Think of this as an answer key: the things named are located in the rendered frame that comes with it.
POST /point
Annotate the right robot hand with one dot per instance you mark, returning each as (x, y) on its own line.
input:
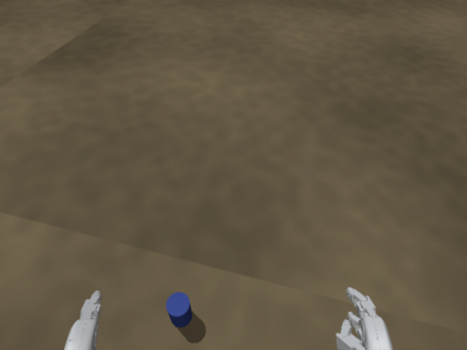
(371, 329)

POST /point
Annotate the can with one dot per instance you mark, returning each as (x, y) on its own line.
(179, 310)

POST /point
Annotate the left robot hand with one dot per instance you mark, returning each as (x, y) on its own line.
(83, 333)

